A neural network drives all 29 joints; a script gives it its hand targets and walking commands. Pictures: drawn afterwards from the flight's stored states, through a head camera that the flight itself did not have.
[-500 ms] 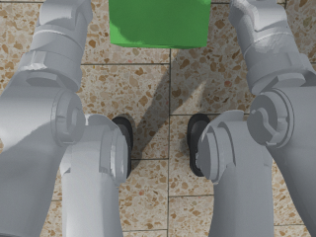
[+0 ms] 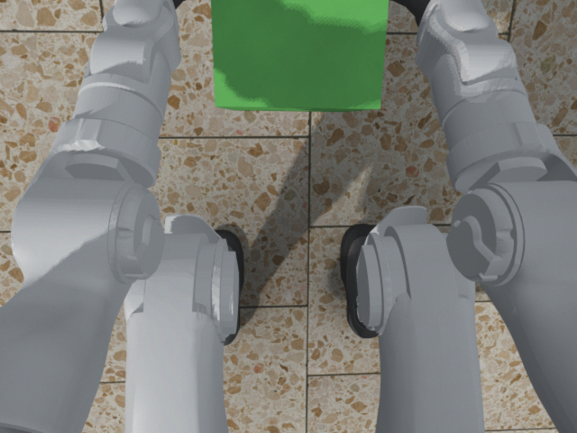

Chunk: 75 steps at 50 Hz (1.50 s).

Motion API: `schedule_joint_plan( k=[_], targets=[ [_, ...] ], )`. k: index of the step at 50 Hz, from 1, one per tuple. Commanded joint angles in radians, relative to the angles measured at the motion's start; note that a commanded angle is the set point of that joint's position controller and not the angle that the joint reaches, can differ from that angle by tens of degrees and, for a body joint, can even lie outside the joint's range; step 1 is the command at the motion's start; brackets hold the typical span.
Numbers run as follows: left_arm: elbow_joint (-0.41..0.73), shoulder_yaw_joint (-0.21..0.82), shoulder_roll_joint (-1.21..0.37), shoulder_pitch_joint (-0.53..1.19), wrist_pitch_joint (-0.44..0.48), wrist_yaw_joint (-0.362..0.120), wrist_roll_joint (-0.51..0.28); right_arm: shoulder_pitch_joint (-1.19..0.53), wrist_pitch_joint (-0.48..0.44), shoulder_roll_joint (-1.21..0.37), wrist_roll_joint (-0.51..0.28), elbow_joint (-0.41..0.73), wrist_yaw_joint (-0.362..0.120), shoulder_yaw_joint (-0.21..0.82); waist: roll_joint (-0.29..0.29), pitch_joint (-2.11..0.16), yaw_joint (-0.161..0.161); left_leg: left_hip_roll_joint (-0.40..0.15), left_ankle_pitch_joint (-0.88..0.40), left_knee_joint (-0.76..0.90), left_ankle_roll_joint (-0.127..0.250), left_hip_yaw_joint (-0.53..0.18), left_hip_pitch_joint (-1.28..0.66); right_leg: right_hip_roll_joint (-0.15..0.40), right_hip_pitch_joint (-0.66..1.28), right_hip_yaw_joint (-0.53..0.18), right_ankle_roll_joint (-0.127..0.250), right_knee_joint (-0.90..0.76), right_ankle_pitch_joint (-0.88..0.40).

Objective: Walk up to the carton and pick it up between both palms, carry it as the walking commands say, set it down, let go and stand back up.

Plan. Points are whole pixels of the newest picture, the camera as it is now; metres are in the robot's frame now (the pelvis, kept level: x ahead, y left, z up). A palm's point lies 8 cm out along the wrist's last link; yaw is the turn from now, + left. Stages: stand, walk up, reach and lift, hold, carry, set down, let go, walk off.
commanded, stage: reach and lift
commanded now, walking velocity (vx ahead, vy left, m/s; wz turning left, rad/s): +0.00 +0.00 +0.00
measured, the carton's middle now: out of the picture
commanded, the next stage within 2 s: none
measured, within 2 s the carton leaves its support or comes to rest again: leaves its support in 0.20 s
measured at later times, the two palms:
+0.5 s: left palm out of the picture +0.54 +0.14 -0.13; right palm out of the picture +0.52 -0.13 -0.13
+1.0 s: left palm out of the picture +0.53 +0.12 -0.08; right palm out of the picture +0.52 -0.13 -0.07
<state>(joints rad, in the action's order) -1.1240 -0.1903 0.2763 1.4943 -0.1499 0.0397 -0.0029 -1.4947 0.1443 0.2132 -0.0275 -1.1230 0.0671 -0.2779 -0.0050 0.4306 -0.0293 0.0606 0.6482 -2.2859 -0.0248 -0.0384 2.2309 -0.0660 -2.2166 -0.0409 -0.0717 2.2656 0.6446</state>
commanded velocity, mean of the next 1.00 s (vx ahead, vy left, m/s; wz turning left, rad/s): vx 0.00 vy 0.00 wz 0.00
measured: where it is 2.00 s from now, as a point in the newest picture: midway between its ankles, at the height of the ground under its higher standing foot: (293, 301)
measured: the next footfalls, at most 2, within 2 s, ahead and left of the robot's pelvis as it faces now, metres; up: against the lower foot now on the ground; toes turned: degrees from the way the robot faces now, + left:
none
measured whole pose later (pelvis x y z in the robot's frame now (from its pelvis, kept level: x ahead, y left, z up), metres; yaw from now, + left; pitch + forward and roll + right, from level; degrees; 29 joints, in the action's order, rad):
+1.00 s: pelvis -0.01 +0.00 +0.05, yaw +1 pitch +43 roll -2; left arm -0.89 -0.27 0.11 1.36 -0.30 0.28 0.12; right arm -1.29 0.30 -0.01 0.12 -0.74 0.32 -0.43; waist 0.00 0.13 -0.03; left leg 0.12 0.56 -2.07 -0.06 -0.07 2.25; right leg -0.10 -2.23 -0.07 -0.09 2.05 0.57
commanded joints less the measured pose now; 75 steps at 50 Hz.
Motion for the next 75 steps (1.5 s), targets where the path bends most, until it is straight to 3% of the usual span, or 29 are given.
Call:
schedule_joint_plan(
  k=[1,13,21,27,31,36,43,46,53,62,67,75],
  targets=[
    [0.158,0.253,-0.898,0.466,0.039,-0.228,-0.08,-0.421,-0.031,-0.932,-0.076,0.154,-0.226,0.247,0.048,-0.978,-0.007,0.074,-0.476,0.169,0.032,0.069,-0.45,-0.079,0.416,0.112,0.058,-0.136,-0.471],
    [0.331,0.355,-0.966,0.665,0.035,-0.179,-0.165,-0.635,-0.02,-0.994,-0.163,0.341,-0.184,0.356,0.055,-1.385,0.01,0.074,-0.516,0.196,0.017,0.09,-0.651,-0.084,0.586,0.131,0.04,-0.164,-0.515],
    [0.266,0.294,-1.03,0.664,-0.019,-0.191,-0.121,-0.699,0.03,-1.008,-0.101,0.372,-0.176,0.325,0.046,-1.397,-0.005,0.077,-0.377,0.248,0.018,0.104,-0.627,-0.078,0.596,0.139,0.033,-0.228,-0.378],
    [0.231,0.242,-1.094,0.635,-0.063,-0.212,-0.077,-0.714,0.07,-1.04,-0.047,0.413,-0.185,0.303,0.035,-1.431,-0.029,0.088,-0.347,0.279,0.022,0.111,-0.607,-0.075,0.611,0.148,0.028,-0.267,-0.352],
    [0.24,0.235,-1.121,0.625,-0.079,-0.214,-0.054,-0.688,0.094,-1.074,-0.017,0.429,-0.197,0.298,0.04,-1.475,-0.038,0.096,-0.367,0.296,0.02,0.115,-0.619,-0.075,0.616,0.151,0.024,-0.285,-0.375],
    [0.271,0.244,-1.146,0.605,-0.082,-0.206,-0.026,-0.632,0.111,-1.118,0.006,0.446,-0.211,0.307,0.059,-1.542,-0.027,0.105,-0.426,0.312,0.012,0.119,-0.657,-0.08,0.615,0.153,0.018,-0.297,-0.431],
    [0.372,0.319,-1.211,0.581,-0.084,-0.178,-0.027,-0.605,0.114,-1.155,-0.02,0.49,-0.223,0.372,0.074,-1.733,-0.024,0.109,-0.547,0.342,-0.002,0.105,-0.812,-0.093,0.616,0.165,0.016,-0.306,-0.514],
    [0.384,0.34,-1.228,0.568,-0.084,-0.167,-0.026,-0.573,0.115,-1.166,-0.013,0.474,-0.223,0.378,0.086,-1.752,-0.029,0.11,-0.568,0.363,-0.013,0.101,-0.836,-0.095,0.601,0.164,0.019,-0.322,-0.525],
    [0.327,0.289,-1.239,0.505,-0.089,-0.169,0.021,-0.501,0.121,-1.176,0.044,0.421,-0.214,0.322,0.082,-1.663,-0.036,0.114,-0.49,0.421,-0.019,0.112,-0.748,-0.098,0.608,0.147,0.016,-0.392,-0.475],
    [0.286,0.198,-1.228,0.462,-0.113,-0.192,0.073,-0.482,0.148,-1.206,0.081,0.394,-0.197,0.272,0.032,-1.582,-0.012,0.118,-0.355,0.494,-0.006,0.132,-0.647,-0.102,0.686,0.134,0.008,-0.483,-0.386],
    [0.313,0.212,-1.251,0.449,-0.13,-0.198,0.07,-0.466,0.162,-1.249,0.069,0.398,-0.196,0.293,0.021,-1.628,-0.005,0.122,-0.358,0.524,-0.005,0.127,-0.694,-0.106,0.718,0.136,0.008,-0.507,-0.39],
    [0.337,0.247,-1.289,0.437,-0.126,-0.193,0.072,-0.422,0.153,-1.28,0.079,0.399,-0.201,0.31,0.053,-1.701,-0.015,0.126,-0.414,0.555,-0.017,0.116,-0.789,-0.112,0.732,0.132,0.019,-0.527,-0.433]
  ],
)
